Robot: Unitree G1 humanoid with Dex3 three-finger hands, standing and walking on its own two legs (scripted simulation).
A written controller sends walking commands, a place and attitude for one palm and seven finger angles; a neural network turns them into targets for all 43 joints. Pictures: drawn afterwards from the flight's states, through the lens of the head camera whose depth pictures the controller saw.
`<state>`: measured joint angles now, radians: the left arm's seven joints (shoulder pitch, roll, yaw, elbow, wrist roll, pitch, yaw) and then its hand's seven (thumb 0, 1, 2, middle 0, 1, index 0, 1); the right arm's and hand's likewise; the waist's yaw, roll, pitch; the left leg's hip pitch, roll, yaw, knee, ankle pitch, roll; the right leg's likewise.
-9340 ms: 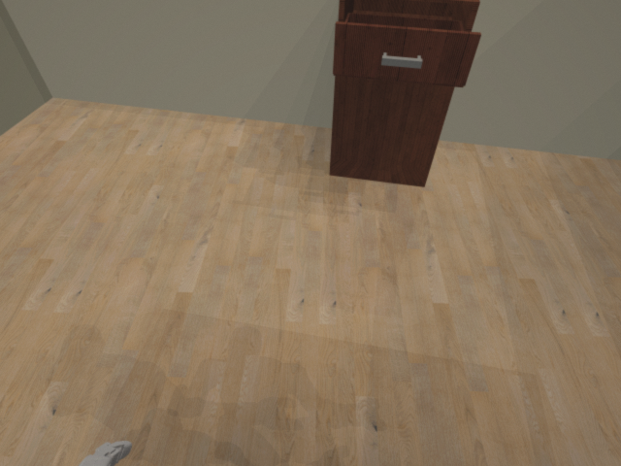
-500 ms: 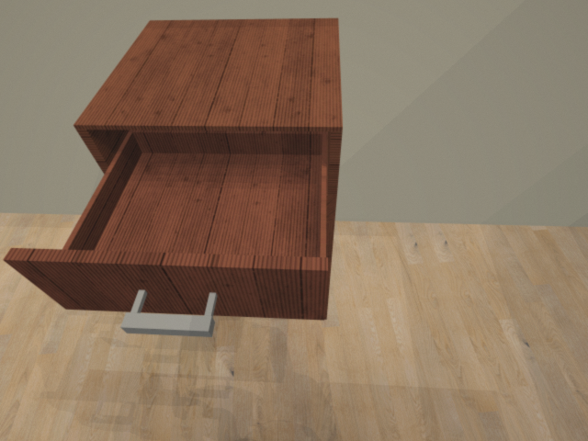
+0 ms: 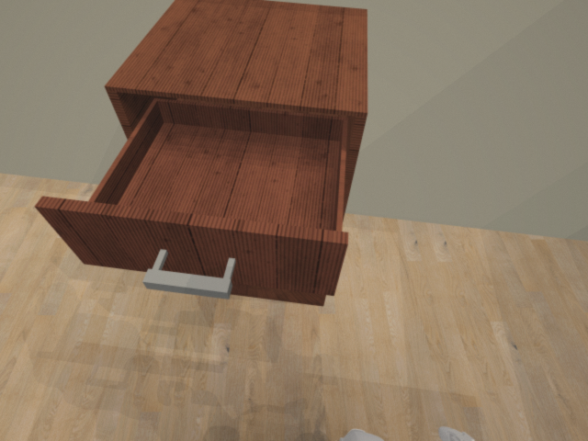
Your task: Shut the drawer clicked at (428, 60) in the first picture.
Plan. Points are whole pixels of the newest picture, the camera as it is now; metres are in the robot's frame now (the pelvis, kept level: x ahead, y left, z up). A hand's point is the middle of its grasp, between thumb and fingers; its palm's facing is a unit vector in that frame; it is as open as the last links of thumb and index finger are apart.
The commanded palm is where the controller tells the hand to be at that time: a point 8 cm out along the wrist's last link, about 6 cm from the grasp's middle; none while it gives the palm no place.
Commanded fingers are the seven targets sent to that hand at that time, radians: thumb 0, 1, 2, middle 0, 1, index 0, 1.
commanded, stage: come to a stop and stand still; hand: left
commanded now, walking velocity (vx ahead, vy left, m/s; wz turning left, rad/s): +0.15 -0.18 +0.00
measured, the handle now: (192, 272) +0.34 +0.19 -0.01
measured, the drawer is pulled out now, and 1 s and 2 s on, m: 0.28 0.28 0.28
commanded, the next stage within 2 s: look again from close up in 0.34 s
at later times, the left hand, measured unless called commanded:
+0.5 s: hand out of the picture +0.00 +0.17 -0.17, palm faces -0.02 -0.99 -0.14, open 7.3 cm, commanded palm none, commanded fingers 0.00 0.90 0.90 -0.20 -0.30 -0.20 -0.30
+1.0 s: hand out of the picture +0.10 +0.24 -0.16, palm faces +0.00 -0.97 -0.26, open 7.3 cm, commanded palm +0.14 +0.28 -0.06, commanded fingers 0.00 0.90 0.90 -0.22 -0.32 -0.22 -0.32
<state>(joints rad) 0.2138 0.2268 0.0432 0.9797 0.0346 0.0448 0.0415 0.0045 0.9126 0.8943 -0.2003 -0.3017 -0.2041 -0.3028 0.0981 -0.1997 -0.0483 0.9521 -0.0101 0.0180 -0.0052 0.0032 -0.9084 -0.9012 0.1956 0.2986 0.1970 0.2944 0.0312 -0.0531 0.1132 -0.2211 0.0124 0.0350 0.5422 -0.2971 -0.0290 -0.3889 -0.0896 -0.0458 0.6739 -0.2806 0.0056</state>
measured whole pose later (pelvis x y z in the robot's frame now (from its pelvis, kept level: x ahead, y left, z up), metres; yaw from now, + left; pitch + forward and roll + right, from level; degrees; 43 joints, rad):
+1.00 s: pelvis +0.05 +0.05 +0.01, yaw -1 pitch +0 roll +1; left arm 0.21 0.18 0.01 1.01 0.01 0.00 0.05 0.00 0.91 0.89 -0.20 -0.30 -0.20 -0.30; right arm 0.18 -0.18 -0.02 1.06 -0.02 0.00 -0.03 0.01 -0.91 -0.90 0.20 0.30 0.20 0.29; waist 0.00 0.01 0.04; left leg -0.16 -0.05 0.08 0.53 -0.37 0.06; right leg -0.14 -0.04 -0.01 0.55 -0.40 0.03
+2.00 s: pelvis +0.01 +0.03 -0.03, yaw +3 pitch +10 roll -1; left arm 0.62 0.19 0.09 -0.18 -0.26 -0.35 -0.30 0.02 0.91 0.90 -1.02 -1.20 -1.03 -1.20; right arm 0.28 -0.26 -0.02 0.56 0.05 -0.29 -0.03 0.02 -0.90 -0.90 0.20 0.30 0.20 0.30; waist -0.01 0.04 -0.11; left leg -0.64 -0.03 0.00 0.93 -0.47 0.04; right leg -0.64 0.03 -0.10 0.89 -0.43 -0.06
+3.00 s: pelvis +0.01 +0.03 -0.03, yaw +3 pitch +7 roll -1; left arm 0.78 0.18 -0.07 -0.56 -0.15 -0.21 -0.12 0.02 0.90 0.90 -1.40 -1.60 -1.40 -1.60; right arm 0.28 -0.23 0.02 0.43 0.06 -0.19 0.00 0.02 -0.90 -0.90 0.20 0.30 0.20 0.30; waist 0.00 0.06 -0.14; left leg -0.56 -0.03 0.00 0.93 -0.49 0.04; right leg -0.56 0.04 -0.09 0.89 -0.46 -0.06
